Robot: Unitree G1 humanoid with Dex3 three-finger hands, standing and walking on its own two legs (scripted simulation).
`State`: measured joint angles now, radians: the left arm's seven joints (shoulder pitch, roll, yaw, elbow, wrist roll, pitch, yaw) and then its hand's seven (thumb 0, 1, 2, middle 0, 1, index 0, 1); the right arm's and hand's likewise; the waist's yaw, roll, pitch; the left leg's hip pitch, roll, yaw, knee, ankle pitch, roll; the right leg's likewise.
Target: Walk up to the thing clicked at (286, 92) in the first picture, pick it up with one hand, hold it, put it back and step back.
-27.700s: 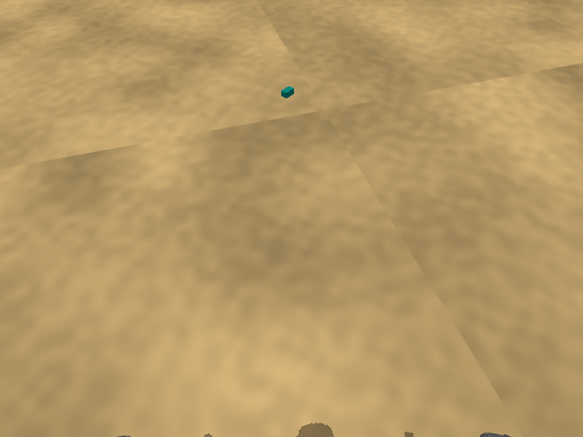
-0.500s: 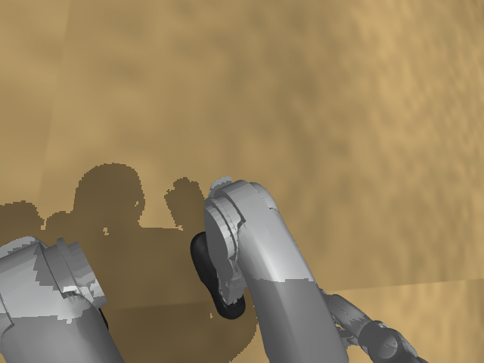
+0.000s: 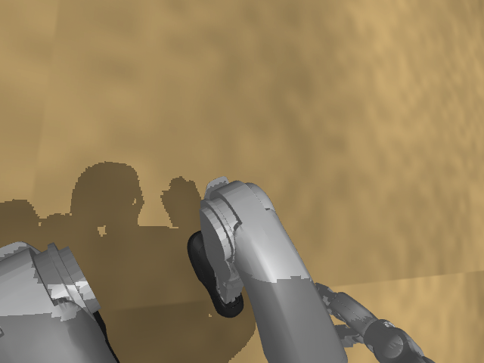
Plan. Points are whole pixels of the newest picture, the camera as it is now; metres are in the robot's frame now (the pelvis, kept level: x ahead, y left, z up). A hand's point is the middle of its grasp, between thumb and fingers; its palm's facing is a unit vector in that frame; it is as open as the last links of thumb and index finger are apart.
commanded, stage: close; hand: left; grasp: from above
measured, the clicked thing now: out of the picture +0.44 +0.36 -0.29
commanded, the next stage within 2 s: settle in 0.06 s
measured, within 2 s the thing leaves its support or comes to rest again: leaves its support in 0.36 s
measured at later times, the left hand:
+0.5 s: hand out of the picture +0.43 +0.36 -0.23, palm faces -0.37 -0.16 -0.91, open 7.3 cm
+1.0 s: hand out of the picture +0.42 +0.36 -0.14, palm faces -0.42 -0.13 -0.90, open 7.3 cm
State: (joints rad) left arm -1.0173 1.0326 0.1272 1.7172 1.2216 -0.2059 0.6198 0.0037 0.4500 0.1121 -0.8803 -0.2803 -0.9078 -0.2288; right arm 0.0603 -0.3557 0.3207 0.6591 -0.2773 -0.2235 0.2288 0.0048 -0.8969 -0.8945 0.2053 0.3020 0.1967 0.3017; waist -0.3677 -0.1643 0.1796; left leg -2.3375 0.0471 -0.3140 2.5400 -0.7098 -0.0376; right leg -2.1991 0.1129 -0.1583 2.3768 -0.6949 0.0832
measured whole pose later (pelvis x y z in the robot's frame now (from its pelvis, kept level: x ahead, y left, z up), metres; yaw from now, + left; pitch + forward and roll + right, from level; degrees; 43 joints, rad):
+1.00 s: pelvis +0.00 -0.01 +0.02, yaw +5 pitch +31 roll -10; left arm -0.93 0.80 0.06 1.33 1.19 -0.17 0.29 0.00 0.39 0.06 -1.06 -0.01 -1.06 -0.02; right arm 0.14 -0.32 0.14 0.65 -0.14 -0.06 0.20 0.01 -0.90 -0.89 0.21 0.30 0.20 0.30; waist -0.23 -0.02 -0.01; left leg -2.34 0.02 -0.22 2.43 -0.65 -0.03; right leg -2.21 0.06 -0.10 2.34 -0.69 0.06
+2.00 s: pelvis +0.00 +0.00 +0.21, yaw +13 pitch +29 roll -5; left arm -0.49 0.57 -0.06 0.70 0.99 -0.03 0.04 0.00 0.42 0.06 -0.98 -0.15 -1.00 -0.12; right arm 0.14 -0.25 -0.01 0.64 0.01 0.07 0.01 0.01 -0.90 -0.89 0.21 0.30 0.20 0.30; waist -0.08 0.04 -0.18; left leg -1.74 0.04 -0.09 1.81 -0.59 -0.01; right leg -1.65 0.01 -0.03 1.77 -0.63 0.04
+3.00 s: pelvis +0.07 +0.01 +0.43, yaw +14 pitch +9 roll -1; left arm -0.31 0.39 -0.19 0.80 0.99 0.02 0.12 0.01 0.42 0.07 -0.99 -0.15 -1.00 -0.14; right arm 0.25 -0.24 -0.05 0.74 0.04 0.01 -0.04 0.01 -0.90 -0.89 0.21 0.30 0.20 0.30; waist -0.04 0.03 -0.09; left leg -0.60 0.04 0.02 0.80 -0.36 -0.01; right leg -0.57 -0.01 0.03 0.78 -0.38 0.03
